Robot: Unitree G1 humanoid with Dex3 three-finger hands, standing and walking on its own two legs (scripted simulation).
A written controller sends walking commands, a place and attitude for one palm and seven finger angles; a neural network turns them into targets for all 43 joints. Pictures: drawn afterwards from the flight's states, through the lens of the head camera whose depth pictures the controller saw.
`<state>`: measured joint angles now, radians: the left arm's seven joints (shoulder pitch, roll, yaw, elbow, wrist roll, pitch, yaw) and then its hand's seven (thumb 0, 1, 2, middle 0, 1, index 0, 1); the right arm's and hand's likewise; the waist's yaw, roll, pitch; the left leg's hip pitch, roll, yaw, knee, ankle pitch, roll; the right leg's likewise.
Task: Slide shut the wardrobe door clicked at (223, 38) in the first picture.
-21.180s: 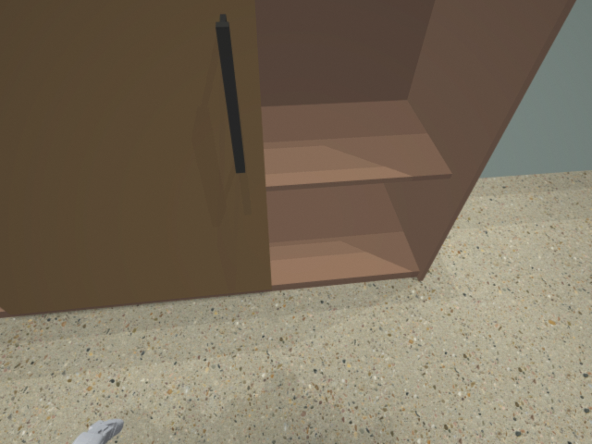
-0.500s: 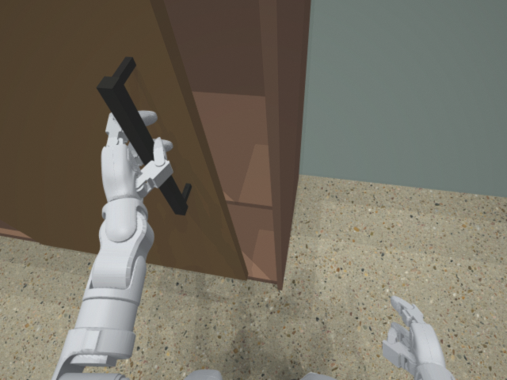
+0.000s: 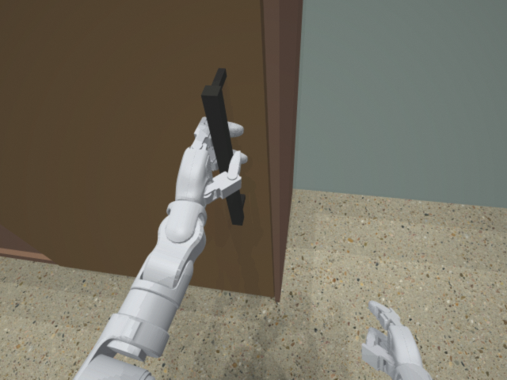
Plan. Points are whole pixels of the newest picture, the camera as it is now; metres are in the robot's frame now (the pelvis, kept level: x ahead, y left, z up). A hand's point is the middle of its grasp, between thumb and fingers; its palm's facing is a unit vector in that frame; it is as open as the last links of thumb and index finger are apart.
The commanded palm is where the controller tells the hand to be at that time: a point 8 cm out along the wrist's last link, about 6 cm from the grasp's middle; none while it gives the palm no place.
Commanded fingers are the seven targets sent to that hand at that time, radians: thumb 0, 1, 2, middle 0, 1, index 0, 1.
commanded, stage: step sideways, sliding the door along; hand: left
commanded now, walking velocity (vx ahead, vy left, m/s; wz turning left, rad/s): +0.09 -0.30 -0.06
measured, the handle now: (230, 161) +0.43 +0.09 +0.09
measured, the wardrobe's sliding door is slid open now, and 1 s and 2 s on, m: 0.00 0.00 0.00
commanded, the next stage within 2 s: stop walking and hold the door there in 0.76 s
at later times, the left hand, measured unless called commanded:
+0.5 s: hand (240, 176) +0.37 +0.06 +0.12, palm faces +0.09 -0.99 -0.12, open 6.3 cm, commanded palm +0.35 +0.04 +0.12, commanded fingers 0.00 0.90 0.90 -0.45 -1.40 -0.45 -1.40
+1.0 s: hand (239, 172) +0.39 +0.07 +0.12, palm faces +0.30 -0.92 -0.27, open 6.3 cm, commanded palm +0.35 +0.08 +0.12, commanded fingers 0.00 0.90 0.90 -0.45 -1.40 -0.45 -1.40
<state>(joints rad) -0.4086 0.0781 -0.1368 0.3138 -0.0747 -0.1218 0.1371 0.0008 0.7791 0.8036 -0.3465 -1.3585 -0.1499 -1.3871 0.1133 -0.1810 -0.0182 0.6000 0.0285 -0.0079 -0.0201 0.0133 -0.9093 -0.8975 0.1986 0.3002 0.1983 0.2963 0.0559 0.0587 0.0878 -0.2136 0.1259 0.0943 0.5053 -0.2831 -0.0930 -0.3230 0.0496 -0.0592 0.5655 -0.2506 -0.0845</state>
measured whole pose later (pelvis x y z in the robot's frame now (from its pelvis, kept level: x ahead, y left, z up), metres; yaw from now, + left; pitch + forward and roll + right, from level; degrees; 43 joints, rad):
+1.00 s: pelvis +0.00 -0.17 -0.03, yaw -2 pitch -4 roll -1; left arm -0.47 0.36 0.16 0.39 -0.07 -0.15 0.07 -0.05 0.66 0.85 -0.42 -1.38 -0.26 -1.38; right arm 0.16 -0.17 0.00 0.60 0.06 0.01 0.00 0.01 -0.91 -0.90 0.20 0.30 0.20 0.30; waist 0.12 0.08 0.20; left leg -0.12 0.36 0.06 0.64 -0.39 -0.10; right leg -0.37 -0.06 -0.04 0.70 -0.26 0.05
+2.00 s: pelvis +0.03 -0.20 +0.01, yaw -8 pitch -1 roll +0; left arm -0.15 0.44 0.36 0.48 -0.03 -0.19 0.12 -0.10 0.61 0.83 -0.44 -1.38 -0.37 -1.39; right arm 0.23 -0.24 0.01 0.70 0.04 -0.04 -0.10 0.01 -0.91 -0.90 0.20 0.30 0.20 0.30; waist 0.00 0.02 -0.01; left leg -0.16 0.02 0.12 0.44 -0.27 0.02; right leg -0.26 -0.03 -0.04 0.43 -0.16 0.01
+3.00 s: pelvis -0.02 -0.04 -0.02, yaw -4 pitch -1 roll +3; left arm -0.39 0.25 0.10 0.18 -0.06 -0.13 0.09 -0.08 0.67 0.79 -0.46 -1.40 -0.35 -1.38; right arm 0.11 -0.26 -0.04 0.64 0.03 -0.03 -0.08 0.01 -0.91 -0.90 0.20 0.30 0.20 0.30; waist -0.03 -0.05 0.20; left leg -0.29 0.07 0.09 0.63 -0.30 -0.07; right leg -0.42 -0.24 -0.03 0.90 -0.47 0.08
